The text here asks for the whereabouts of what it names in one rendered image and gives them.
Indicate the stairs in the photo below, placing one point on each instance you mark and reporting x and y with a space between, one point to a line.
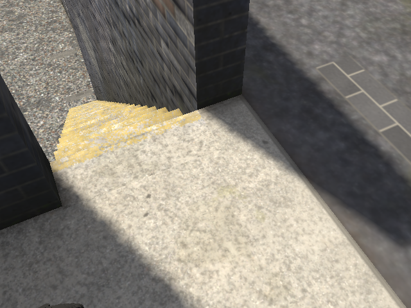
97 122

